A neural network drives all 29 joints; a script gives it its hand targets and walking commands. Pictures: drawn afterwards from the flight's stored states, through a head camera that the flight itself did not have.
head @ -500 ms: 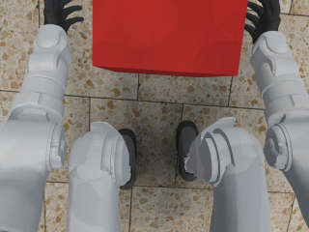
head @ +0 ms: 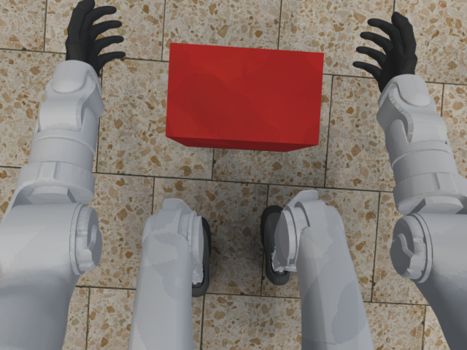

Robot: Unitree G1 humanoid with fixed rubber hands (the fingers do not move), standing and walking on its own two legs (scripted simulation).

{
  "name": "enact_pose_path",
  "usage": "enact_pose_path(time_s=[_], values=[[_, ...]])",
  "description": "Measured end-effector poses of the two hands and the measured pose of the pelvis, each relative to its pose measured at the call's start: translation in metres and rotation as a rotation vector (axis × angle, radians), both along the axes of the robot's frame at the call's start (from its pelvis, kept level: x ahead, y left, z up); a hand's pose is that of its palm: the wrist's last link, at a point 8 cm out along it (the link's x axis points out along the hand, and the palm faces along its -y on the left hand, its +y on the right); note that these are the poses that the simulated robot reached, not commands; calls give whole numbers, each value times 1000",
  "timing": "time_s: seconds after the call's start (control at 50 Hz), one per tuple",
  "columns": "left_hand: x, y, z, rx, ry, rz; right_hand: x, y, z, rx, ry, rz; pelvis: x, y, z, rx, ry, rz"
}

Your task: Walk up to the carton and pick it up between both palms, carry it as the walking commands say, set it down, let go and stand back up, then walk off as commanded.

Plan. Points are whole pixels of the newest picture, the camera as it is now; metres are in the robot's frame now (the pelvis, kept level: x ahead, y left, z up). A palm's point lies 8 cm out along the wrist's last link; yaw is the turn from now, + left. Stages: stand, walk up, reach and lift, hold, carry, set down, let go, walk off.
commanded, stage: set down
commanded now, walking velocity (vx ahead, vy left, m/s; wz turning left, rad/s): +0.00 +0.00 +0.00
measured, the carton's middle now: (240, 109) +0.49 -0.02 -0.32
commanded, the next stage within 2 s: let go in 0.84 s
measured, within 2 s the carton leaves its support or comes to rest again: neither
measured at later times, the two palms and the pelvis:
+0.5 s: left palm out of the picture +0.53 +0.22 +0.04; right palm out of the picture +0.49 -0.24 +0.04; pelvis +0.02 +0.00 +0.12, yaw +0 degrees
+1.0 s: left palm out of the picture +0.51 +0.22 +0.13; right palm out of the picture +0.48 -0.24 +0.12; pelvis +0.06 +0.00 +0.22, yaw +1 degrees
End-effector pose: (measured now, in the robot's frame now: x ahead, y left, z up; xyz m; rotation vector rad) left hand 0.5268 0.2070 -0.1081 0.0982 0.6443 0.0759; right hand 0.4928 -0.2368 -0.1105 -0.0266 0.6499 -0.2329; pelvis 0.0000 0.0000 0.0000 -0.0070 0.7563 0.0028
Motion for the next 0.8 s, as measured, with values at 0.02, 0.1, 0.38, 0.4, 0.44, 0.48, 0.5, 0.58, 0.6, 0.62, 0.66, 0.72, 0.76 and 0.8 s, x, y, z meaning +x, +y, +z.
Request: enact_pose_path(time_s=[0.02,0.1,0.38,0.4,0.44,0.48,0.5,0.58,0.6,0.62,0.66,0.72,0.76,0.8], values=[[1,0,5,-1,-2,-2,1,0,5,1,-2,2,1,0,4,0,6,0],[3,1,26,-5,-10,-9,3,0,26,5,-10,8,3,-1,21,1,27,1],[2,8,106,-13,-18,-25,2,-4,112,9,-23,16,19,1,89,1,61,0],[1,8,112,-14,-17,-26,2,-5,119,9,-23,16,20,1,95,1,60,0],[1,9,125,-16,-16,-26,1,-5,133,11,-24,16,22,2,106,1,57,-1],[0,10,138,-18,-16,-26,0,-4,146,13,-24,17,24,3,118,1,53,-1],[0,10,145,-19,-15,-27,0,-4,153,14,-25,18,25,3,124,2,50,-2],[0,11,171,-23,-14,-27,-1,-3,178,19,-24,20,29,5,147,2,35,-2],[-1,11,178,-24,-13,-27,-2,-3,185,21,-24,21,30,5,153,2,30,-3],[-1,11,184,-25,-13,-28,-2,-2,191,22,-24,21,31,5,159,2,26,-3],[-1,10,197,-28,-11,-28,-3,-2,203,24,-23,22,33,6,171,3,16,-3],[-2,10,215,-31,-5,-27,-4,-2,220,25,-18,22,37,7,188,3,0,-3],[-2,9,224,-31,4,-26,-6,-2,228,23,-10,24,40,7,198,4,-10,-2],[-2,9,232,-30,10,-24,-6,-1,235,21,-3,27,43,7,206,4,-18,-1]])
